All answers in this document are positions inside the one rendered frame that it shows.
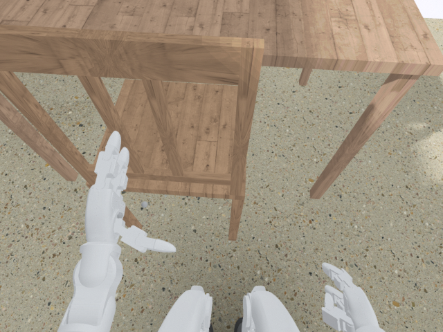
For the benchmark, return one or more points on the table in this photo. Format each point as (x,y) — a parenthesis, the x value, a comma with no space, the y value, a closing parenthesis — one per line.
(377,36)

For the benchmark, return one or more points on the right robot hand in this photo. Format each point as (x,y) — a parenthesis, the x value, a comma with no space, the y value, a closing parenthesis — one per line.
(353,307)

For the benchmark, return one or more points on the left robot thigh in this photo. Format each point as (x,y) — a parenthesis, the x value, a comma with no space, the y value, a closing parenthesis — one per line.
(190,313)

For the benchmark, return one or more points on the chair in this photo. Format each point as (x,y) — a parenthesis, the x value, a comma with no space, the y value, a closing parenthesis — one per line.
(183,139)

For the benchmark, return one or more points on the right robot shin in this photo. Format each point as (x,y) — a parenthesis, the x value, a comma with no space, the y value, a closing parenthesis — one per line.
(256,288)

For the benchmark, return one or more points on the left robot forearm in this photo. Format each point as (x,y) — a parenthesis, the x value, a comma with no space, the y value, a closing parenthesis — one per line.
(95,279)

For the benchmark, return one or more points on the left robot hand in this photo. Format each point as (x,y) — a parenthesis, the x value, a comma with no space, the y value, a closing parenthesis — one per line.
(104,202)

